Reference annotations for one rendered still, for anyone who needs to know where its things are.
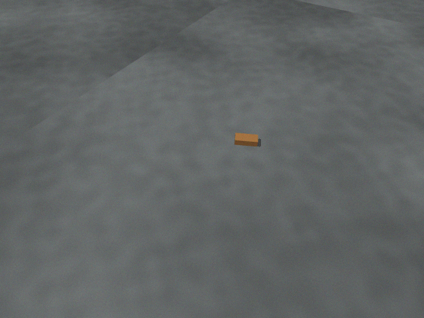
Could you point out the small box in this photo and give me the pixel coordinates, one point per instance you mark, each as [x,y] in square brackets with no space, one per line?
[246,139]

